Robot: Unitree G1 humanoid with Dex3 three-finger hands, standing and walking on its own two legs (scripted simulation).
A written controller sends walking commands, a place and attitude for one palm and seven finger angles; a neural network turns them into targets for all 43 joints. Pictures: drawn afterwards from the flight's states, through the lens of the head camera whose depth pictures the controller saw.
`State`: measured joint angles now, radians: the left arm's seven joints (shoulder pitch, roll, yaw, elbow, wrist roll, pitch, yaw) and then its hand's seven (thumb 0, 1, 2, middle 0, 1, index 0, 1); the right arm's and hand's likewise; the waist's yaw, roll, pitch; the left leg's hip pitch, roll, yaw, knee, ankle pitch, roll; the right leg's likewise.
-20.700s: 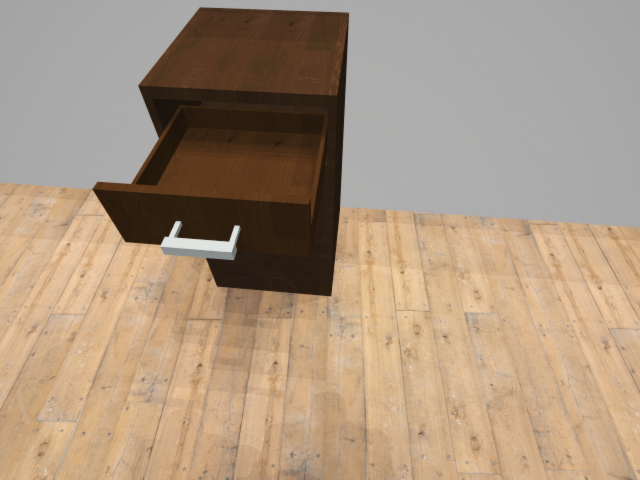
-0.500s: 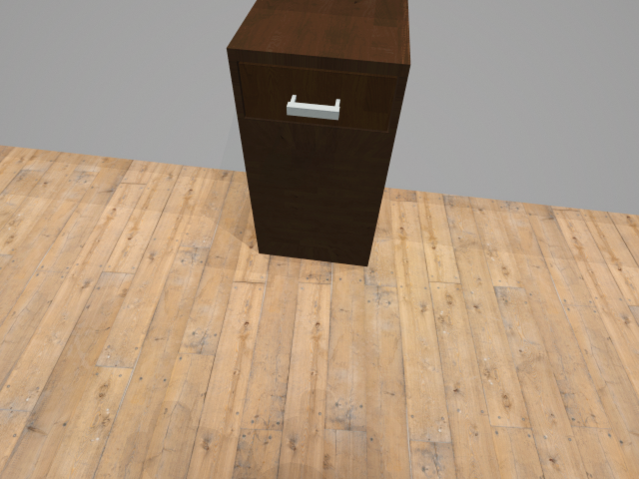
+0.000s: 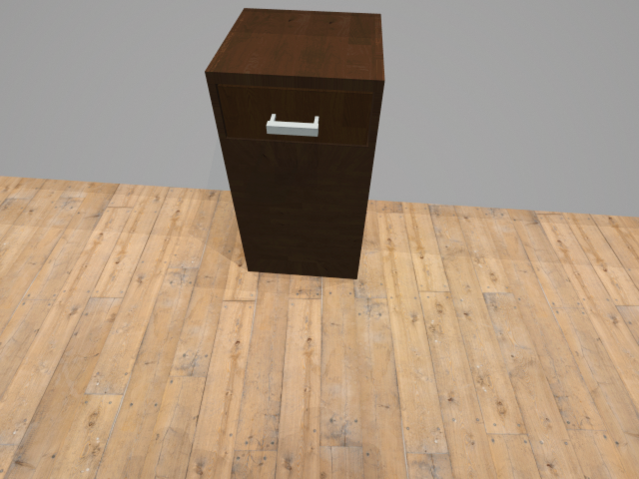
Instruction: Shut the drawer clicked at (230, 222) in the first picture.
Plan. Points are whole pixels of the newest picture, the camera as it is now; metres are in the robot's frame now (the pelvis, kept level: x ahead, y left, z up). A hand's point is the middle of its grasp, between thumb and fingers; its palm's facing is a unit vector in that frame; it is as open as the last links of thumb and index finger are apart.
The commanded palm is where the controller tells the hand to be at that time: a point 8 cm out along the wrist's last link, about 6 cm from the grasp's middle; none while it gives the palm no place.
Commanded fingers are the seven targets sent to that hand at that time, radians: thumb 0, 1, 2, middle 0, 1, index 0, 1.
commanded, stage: let the arm hang, fingers relaxed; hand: left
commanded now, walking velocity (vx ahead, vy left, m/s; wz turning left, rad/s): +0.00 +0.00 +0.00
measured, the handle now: (293, 123) +0.93 +0.10 -0.07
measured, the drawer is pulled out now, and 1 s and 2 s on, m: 0.00 0.00 0.00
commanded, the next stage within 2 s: look to check the result in 0.08 s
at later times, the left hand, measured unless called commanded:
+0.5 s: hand out of the picture +0.00 +0.15 -0.18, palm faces +0.04 -0.98 -0.17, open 7.4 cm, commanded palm none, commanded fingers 0.00 0.90 0.90 -0.20 -0.30 -0.20 -0.30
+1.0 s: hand out of the picture +0.03 +0.15 -0.17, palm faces +0.03 -0.98 -0.20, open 7.4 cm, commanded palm none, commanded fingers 0.00 0.90 0.90 -0.20 -0.30 -0.20 -0.30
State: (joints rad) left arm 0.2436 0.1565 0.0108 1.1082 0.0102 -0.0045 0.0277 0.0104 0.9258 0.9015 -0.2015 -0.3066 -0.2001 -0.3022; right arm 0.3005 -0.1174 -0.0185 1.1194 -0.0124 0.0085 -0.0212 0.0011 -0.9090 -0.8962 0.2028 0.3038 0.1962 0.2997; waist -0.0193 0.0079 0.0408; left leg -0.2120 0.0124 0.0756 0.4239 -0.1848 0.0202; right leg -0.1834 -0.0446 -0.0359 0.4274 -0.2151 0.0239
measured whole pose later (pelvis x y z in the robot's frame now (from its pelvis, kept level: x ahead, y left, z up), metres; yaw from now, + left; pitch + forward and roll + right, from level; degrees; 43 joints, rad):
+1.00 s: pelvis +0.02 -0.03 +0.00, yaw +0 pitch -1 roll +0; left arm 0.24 0.15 0.02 1.13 0.01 -0.01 0.03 0.01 0.91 0.90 -0.20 -0.30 -0.20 -0.30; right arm 0.26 -0.14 -0.02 1.14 -0.01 0.00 -0.03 0.00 -0.91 -0.90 0.20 0.30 0.20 0.30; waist -0.01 0.02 0.05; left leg -0.17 0.05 0.06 0.39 -0.20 -0.02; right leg -0.14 -0.01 -0.05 0.40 -0.23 -0.01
